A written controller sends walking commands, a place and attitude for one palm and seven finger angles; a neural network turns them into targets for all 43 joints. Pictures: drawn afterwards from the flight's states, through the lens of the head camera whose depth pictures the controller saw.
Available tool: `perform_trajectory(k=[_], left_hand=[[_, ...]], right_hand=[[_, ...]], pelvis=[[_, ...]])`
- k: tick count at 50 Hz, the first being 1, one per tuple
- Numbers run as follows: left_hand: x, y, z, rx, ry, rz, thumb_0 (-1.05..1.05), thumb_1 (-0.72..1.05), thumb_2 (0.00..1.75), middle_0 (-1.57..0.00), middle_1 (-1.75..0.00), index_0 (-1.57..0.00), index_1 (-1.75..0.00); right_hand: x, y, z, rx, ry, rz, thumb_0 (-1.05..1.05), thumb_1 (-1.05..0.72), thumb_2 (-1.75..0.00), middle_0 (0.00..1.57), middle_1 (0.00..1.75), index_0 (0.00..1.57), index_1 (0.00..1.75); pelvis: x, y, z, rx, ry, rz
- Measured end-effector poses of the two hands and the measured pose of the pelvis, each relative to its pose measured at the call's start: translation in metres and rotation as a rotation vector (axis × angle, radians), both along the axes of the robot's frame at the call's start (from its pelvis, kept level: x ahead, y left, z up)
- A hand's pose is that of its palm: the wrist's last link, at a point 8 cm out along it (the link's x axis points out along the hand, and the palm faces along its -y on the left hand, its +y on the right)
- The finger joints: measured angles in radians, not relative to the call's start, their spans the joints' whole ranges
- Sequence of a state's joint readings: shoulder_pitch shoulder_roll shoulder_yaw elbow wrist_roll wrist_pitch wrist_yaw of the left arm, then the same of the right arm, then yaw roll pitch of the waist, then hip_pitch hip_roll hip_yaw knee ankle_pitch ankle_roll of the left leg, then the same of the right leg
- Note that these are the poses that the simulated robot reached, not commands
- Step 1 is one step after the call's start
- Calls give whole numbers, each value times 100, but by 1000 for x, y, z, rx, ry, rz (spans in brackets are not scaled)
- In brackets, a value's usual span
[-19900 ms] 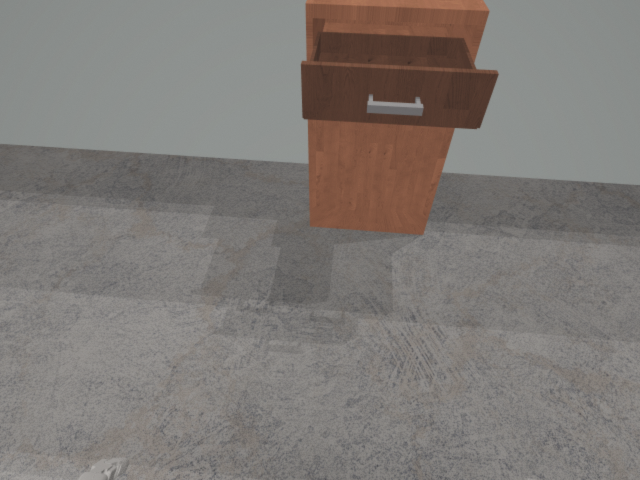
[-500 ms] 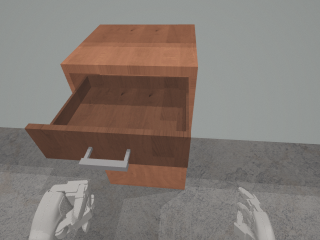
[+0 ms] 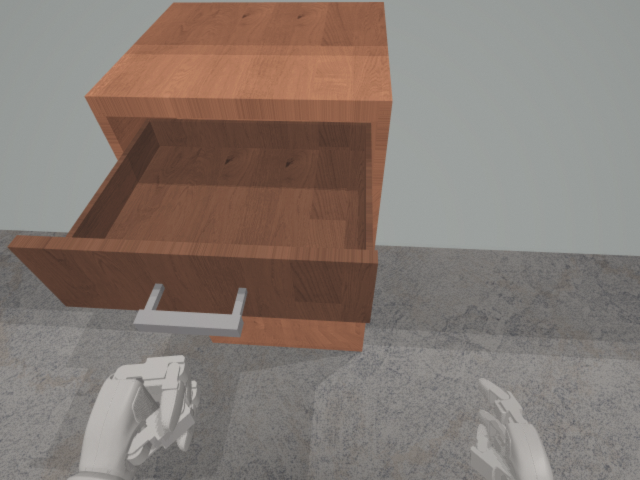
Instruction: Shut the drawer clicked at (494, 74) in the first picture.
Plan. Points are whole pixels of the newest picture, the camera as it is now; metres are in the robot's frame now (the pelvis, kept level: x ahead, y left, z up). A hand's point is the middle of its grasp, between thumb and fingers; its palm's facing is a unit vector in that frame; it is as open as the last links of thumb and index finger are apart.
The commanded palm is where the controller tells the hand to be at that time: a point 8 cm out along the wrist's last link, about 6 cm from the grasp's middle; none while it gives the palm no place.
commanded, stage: bring the fist close to the handle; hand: left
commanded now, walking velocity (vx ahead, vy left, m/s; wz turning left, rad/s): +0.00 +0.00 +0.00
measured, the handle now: (194, 308) +0.31 +0.18 +0.05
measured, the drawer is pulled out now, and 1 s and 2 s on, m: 0.29 0.29 0.19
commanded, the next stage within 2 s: push the drawer shut in 0.74 s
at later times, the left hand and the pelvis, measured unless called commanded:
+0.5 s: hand (202, 400) +0.20 +0.15 +0.04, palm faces -0.05 -1.00 -0.04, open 3.3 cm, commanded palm +0.18 +0.21 +0.05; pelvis -0.01 +0.01 -0.02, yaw -1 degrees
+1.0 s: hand (209, 387) +0.22 +0.14 +0.04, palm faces -0.04 -1.00 -0.05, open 3.2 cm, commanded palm +0.20 +0.20 +0.05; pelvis -0.01 +0.01 -0.02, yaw -1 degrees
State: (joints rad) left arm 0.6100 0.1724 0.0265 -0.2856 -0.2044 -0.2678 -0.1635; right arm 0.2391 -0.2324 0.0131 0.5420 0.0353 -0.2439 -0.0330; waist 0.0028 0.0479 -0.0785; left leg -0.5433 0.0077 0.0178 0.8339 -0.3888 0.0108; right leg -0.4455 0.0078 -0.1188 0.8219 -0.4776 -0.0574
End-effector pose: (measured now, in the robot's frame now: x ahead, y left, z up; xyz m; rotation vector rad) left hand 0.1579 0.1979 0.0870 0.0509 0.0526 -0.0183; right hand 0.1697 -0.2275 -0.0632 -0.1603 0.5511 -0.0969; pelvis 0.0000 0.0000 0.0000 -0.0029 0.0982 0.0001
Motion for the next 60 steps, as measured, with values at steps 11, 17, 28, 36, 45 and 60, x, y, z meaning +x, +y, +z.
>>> perform_trajectory(k=[11,17,28,36,45,60], left_hand=[[14,2,-26,-4,15,-14,1,90,90,-140,-160,-140,-160],[23,6,-32,-7,-19,-6,1,90,90,-140,-160,-140,-160],[27,4,-35,-6,-16,-23,1,90,90,-140,-160,-140,-160],[28,4,-39,-13,-6,-15,1,90,90,-140,-160,-140,-160],[29,-1,-34,-13,-29,-22,1,90,90,-140,-160,-140,-160],[65,1,-42,6,-10,-36,2,86,92,-140,-160,-140,-160]], right_hand=[[-12,-4,-14,-20,65,-19,2,-90,-89,20,30,20,30],[-17,-4,-20,-27,84,-24,2,-90,-89,20,30,20,30],[-21,2,-24,-15,101,-36,2,-90,-89,20,30,20,30],[-19,7,-24,-13,103,-20,2,-90,-89,20,30,20,30],[-16,8,-23,-14,98,-16,2,-90,-89,20,30,20,30],[-24,0,-31,-27,166,-21,2,-90,-89,20,30,20,30]], pelvis=[[-5,2,-9,-3,39,-5],[-8,5,-14,-8,61,-7],[-8,10,-18,-12,73,-15],[-9,12,-19,-15,78,-13],[-6,12,-20,-16,82,-13],[-3,8,-18,-14,88,-10]])
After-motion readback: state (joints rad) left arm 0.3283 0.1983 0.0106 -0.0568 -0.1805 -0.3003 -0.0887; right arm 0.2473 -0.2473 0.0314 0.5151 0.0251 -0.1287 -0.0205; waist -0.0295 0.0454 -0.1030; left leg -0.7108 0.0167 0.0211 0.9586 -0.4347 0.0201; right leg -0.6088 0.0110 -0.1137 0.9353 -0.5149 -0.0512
